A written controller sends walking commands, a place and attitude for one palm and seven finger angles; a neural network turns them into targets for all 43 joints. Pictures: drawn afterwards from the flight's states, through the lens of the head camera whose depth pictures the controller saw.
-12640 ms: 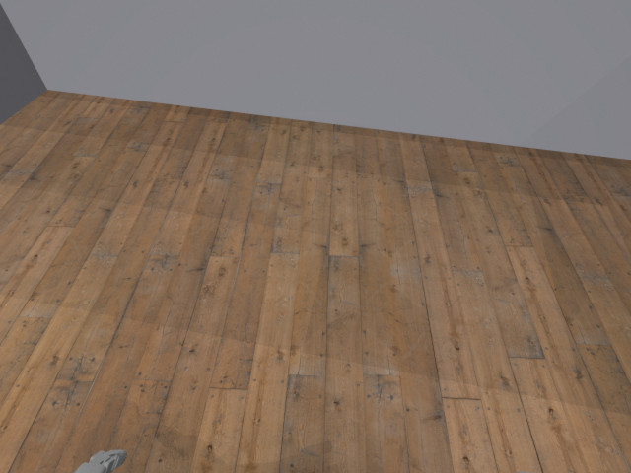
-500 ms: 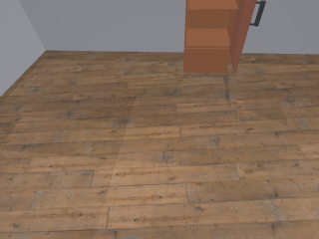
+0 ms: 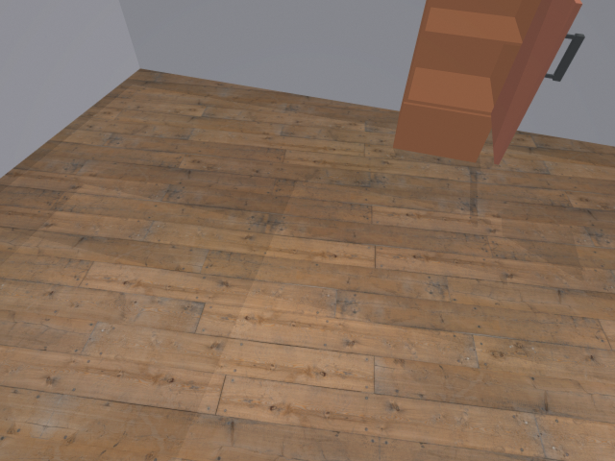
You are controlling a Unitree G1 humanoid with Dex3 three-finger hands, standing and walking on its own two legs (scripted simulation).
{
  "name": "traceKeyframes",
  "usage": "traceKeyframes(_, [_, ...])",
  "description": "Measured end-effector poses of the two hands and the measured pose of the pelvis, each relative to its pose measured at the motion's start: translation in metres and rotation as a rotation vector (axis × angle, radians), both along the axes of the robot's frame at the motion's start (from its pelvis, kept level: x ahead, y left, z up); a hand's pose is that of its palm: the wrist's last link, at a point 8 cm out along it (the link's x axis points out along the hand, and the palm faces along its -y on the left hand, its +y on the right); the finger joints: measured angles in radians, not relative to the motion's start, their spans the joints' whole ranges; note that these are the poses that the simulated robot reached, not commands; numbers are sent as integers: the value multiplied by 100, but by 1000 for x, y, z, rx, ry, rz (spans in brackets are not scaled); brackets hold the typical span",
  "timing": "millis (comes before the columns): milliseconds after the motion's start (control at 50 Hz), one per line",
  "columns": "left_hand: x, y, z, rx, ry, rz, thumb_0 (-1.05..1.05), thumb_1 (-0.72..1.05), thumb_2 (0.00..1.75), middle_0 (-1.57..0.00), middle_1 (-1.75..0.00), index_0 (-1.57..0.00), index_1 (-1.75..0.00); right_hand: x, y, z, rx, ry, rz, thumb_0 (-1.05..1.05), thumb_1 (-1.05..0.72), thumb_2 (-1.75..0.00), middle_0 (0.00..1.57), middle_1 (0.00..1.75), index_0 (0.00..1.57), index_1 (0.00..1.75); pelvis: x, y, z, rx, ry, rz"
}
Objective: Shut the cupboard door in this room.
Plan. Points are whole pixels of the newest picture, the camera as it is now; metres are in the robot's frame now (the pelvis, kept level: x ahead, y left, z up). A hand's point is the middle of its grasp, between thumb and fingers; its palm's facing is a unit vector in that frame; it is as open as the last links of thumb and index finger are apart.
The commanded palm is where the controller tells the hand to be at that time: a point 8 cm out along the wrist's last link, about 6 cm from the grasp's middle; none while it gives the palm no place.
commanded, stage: turn or walk to find it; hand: left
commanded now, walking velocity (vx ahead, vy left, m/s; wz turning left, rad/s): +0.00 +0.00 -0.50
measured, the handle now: (560, 57) +1.37 -0.72 -0.04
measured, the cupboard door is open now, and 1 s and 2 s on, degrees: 88 88 88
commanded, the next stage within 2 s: stand and wait in 0.48 s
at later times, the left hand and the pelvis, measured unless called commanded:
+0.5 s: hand out of the picture +0.04 +0.20 -0.18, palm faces -0.10 -0.98 -0.18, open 7.4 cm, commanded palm none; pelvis +0.02 +0.01 -0.01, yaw -11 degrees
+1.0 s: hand (277, 392) +0.25 +0.07 -0.16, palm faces -0.25 -0.95 -0.18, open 7.4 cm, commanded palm none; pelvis +0.11 -0.05 -0.01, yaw -11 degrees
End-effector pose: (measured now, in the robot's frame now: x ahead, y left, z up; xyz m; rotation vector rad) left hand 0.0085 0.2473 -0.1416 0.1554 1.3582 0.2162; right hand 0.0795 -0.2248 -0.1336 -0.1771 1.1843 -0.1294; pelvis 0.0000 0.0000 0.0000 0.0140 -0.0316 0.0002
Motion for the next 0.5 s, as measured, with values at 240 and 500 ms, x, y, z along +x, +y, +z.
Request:
traceKeyframes(240, [-6, -41, 6, -25, 18, -69, 0, 91, 90, -21, -30, -20, -30, -50, -34, -18, 32, 83, -117, 1, -92, -90, 20, 30, 20, 30, -14, -18, -2, 3, 15, -93])
traceKeyframes(500, [33, 3, -11, -55, 57, -158, 1, 90, 90, -21, -30, -20, -30, -68, -28, 4, -79, 40, -221, 1, -91, -90, 19, 30, 20, 30, 15, 12, -7, -19, 45, -190])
